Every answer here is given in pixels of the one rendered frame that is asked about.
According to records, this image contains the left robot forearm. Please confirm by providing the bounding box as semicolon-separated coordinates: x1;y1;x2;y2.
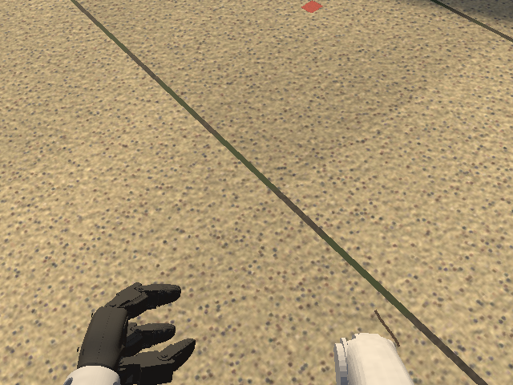
63;366;121;385

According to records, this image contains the robot right thigh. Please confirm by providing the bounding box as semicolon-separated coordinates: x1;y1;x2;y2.
333;334;414;385

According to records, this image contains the left robot hand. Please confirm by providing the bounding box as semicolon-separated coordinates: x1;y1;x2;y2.
77;282;196;385

